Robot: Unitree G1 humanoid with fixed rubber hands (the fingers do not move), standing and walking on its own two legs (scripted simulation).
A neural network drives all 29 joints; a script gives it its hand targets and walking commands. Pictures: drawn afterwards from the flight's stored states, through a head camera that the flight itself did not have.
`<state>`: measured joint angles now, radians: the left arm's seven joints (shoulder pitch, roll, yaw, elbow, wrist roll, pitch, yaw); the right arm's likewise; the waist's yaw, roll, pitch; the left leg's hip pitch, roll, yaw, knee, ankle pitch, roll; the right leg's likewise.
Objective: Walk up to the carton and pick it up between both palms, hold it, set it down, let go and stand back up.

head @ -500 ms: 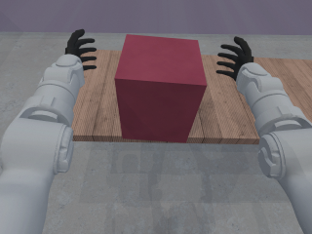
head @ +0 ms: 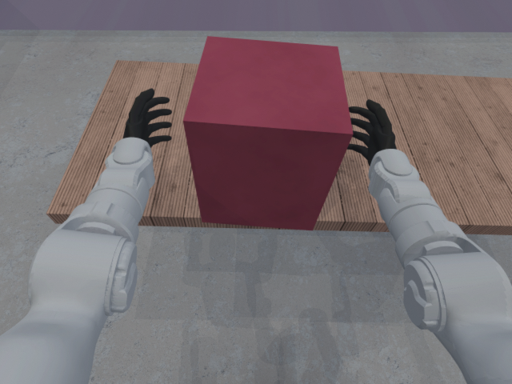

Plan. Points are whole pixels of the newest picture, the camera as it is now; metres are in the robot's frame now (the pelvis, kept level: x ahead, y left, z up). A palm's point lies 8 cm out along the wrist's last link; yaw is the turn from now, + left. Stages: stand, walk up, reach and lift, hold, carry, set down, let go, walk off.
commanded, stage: reach and lift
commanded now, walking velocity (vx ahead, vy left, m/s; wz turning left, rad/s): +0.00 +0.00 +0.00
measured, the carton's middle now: (264, 141) +0.52 -0.07 +0.07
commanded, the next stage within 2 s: none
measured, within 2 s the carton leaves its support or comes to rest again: neither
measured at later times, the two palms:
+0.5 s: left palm (159, 134) +0.50 +0.10 +0.12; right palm (369, 151) +0.44 -0.21 +0.11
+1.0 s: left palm (167, 129) +0.51 +0.09 +0.12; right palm (364, 143) +0.45 -0.21 +0.12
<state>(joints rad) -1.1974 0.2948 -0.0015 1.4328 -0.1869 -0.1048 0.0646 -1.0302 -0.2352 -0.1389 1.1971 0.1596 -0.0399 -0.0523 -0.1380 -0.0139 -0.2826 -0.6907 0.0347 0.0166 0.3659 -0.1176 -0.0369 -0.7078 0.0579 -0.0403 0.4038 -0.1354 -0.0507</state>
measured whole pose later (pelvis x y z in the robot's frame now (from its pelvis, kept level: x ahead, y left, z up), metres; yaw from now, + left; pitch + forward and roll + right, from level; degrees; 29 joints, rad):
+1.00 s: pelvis +0.00 +0.01 +0.01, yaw -3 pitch +21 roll +1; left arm -1.23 0.14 0.44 1.34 0.24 -0.08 0.10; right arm -1.04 -0.04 -0.56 1.00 -0.30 -0.01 -0.01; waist -0.11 -0.04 -0.16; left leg -0.54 0.02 0.06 0.28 -0.11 -0.02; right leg -0.58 0.05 -0.01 0.32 -0.10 -0.05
